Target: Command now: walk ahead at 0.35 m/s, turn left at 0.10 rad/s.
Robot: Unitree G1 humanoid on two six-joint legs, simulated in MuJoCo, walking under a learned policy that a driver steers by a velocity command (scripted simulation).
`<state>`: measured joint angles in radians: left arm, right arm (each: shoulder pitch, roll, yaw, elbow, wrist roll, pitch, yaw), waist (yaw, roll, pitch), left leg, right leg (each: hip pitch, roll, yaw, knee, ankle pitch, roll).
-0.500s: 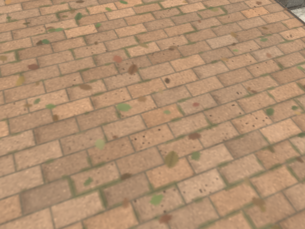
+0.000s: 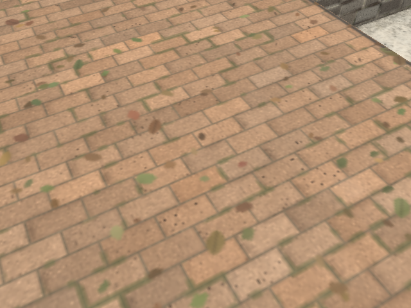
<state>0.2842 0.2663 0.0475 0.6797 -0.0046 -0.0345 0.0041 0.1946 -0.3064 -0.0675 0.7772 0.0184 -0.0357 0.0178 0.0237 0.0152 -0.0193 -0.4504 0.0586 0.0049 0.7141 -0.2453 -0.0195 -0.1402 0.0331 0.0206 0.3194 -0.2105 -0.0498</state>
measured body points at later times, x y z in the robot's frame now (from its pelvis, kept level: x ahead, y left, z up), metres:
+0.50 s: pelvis +0.19 +0.08 +0.00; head +0.22 +0.12 +0.45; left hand +0.36 +0.37 -0.09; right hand +0.26 -0.19 -0.11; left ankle +0.08 +0.14 -0.75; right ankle +0.41 -0.04 -0.69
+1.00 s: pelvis +0.46 +0.15 -0.01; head +0.49 +0.17 +0.44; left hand +0.34 +0.41 -0.13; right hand +0.77 +0.04 -0.08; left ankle +0.51 +0.36 -0.70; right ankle +0.46 +0.02 -0.75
